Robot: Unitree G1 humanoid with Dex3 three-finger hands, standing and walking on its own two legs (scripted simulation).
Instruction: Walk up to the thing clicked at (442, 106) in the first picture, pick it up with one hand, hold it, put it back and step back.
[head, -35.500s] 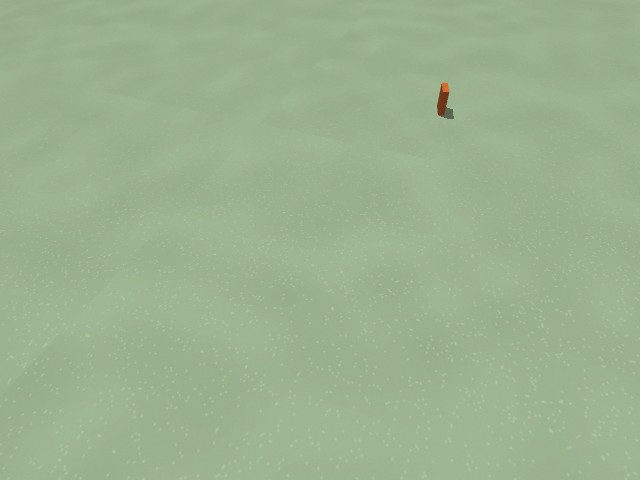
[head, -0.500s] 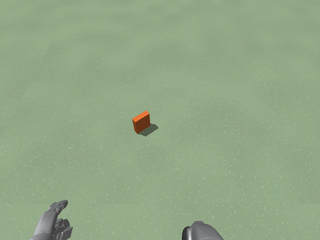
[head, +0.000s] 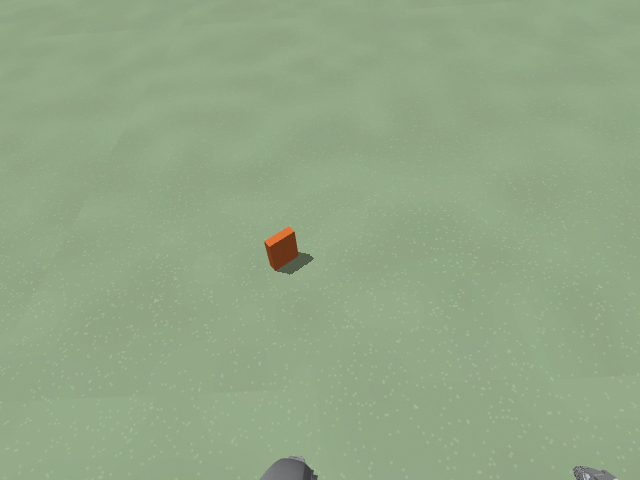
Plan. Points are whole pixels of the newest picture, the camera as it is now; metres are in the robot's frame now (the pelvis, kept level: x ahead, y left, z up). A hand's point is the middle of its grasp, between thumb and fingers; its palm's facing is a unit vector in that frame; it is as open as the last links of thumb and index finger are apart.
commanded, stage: step back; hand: left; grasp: from the side
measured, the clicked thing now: (282, 249) +1.03 +0.29 -0.68
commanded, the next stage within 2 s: stand in 1.02 s
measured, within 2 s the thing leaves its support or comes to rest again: neither
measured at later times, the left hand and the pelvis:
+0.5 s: hand out of the picture +0.03 +0.28 -0.13, palm faces +0.07 -0.92 -0.39, open 7.4 cm; pelvis -0.02 -0.01 +0.01, yaw +5 degrees
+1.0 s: hand out of the picture +0.09 +0.29 -0.15, palm faces +0.12 -0.91 -0.40, open 7.4 cm; pelvis +0.03 +0.00 +0.00, yaw +6 degrees
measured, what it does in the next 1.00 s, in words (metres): steps on the spot: left foot, then right foot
